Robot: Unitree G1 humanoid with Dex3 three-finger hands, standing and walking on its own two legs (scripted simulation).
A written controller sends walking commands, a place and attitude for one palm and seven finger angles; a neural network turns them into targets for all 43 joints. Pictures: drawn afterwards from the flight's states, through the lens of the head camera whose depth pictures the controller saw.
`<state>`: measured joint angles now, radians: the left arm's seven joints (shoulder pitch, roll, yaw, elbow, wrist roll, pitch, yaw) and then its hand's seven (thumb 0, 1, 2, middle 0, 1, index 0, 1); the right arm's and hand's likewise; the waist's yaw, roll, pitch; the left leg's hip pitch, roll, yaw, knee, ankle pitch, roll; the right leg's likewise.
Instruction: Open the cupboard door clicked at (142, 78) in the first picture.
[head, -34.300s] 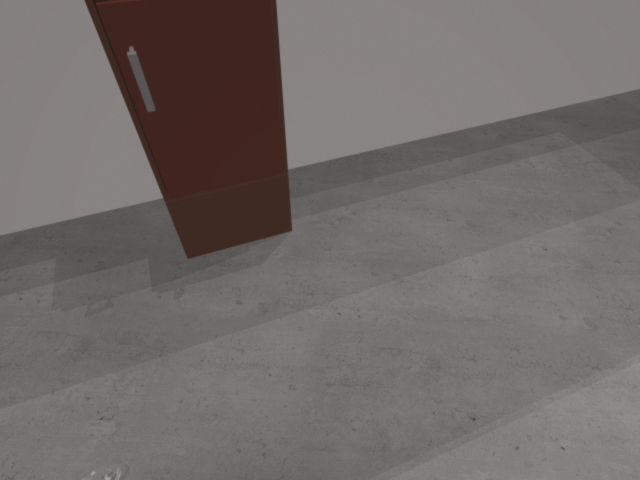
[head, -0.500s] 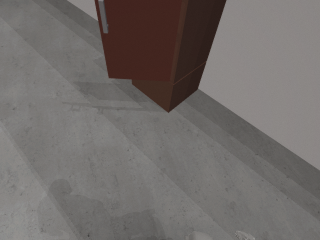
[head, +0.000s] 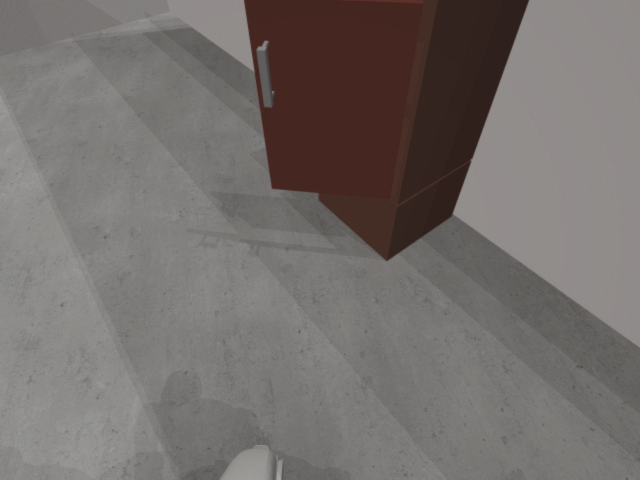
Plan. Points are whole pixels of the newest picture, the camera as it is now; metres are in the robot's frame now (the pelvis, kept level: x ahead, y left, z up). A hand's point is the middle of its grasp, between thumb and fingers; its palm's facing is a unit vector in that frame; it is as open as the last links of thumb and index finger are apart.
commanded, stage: take the last steps up to it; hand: left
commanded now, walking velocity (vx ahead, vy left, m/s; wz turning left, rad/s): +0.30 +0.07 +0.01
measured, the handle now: (267, 74) +1.02 +0.21 -0.01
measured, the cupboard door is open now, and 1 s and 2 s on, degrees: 44 44 44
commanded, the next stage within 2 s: come to a stop and stand still in 1.04 s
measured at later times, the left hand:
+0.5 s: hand (173, 399) +0.25 +0.26 -0.16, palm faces +0.00 -0.98 -0.20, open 7.3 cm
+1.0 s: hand (199, 374) +0.30 +0.24 -0.18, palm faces +0.05 -0.98 -0.18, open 7.2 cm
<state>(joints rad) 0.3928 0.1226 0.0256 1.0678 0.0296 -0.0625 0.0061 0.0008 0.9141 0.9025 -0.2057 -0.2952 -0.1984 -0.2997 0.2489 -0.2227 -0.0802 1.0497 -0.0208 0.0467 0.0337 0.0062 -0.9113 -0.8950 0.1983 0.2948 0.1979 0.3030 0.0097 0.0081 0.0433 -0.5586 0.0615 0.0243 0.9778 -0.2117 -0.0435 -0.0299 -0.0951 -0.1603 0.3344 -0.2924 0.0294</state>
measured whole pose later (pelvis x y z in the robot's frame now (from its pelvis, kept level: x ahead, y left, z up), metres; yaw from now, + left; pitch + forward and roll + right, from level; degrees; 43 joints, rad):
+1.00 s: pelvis +0.32 +0.06 -0.01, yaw -1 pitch -1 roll -1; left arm 0.33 0.18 0.05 1.11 0.03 -0.06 0.00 -0.02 0.94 0.90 -0.20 -0.29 -0.20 -0.30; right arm 0.19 -0.18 -0.06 1.04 -0.02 -0.03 0.02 0.00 -0.91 -0.90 0.20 0.29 0.20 0.30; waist 0.02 0.00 0.05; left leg -0.43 0.07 0.09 0.63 -0.23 -0.02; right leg -0.08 -0.05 -0.16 0.42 -0.32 0.01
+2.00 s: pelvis +0.40 +0.08 -0.01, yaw -2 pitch -1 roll +0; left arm 0.26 0.18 0.02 1.10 0.02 0.03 0.01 0.00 0.91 0.90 -0.20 -0.29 -0.20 -0.30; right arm 0.23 -0.15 -0.02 1.08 -0.01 0.01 -0.03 0.01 -0.93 -0.89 0.20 0.30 0.20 0.30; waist 0.03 -0.03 0.04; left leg -0.15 -0.01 0.06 0.44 -0.28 0.02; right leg -0.24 -0.06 -0.06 0.45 -0.19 0.03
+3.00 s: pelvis +0.42 +0.04 -0.01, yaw -2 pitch -1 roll +0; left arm 0.28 0.14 0.01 1.10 0.02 -0.01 0.02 0.00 0.92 0.90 -0.20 -0.30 -0.20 -0.30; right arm 0.32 -0.17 0.00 1.11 -0.02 -0.01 -0.02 0.00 -0.91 -0.89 0.20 0.29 0.20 0.30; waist 0.00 0.05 0.03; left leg -0.14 0.05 0.05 0.52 -0.36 -0.01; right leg -0.24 -0.01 -0.08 0.55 -0.29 -0.04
